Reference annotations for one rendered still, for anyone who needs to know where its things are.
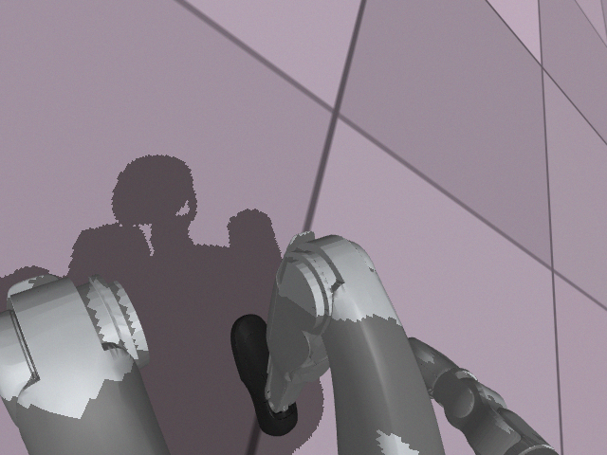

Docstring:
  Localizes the right robot arm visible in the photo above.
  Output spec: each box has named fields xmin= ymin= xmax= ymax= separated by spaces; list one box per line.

xmin=432 ymin=368 xmax=559 ymax=455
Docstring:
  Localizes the right robot foot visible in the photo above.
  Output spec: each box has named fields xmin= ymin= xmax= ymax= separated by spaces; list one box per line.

xmin=230 ymin=315 xmax=298 ymax=436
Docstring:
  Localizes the right robot hand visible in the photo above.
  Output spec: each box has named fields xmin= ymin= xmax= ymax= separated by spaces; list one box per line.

xmin=408 ymin=337 xmax=459 ymax=399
